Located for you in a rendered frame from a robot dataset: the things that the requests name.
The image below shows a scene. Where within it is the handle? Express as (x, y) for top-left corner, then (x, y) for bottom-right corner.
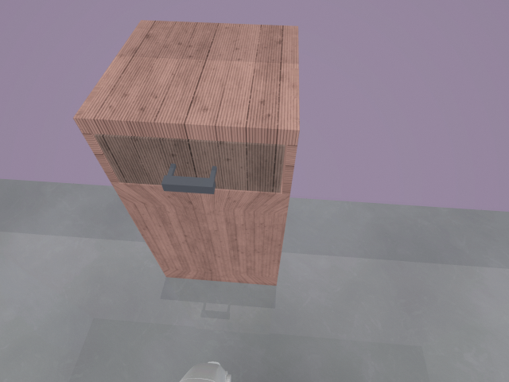
(161, 163), (217, 194)

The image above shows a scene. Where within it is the left robot thigh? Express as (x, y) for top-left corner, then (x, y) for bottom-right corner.
(180, 363), (231, 382)

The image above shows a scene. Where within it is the drawer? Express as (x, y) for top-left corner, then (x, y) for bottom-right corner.
(94, 134), (286, 193)

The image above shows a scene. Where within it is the cabinet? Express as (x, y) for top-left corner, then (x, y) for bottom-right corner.
(73, 20), (300, 286)

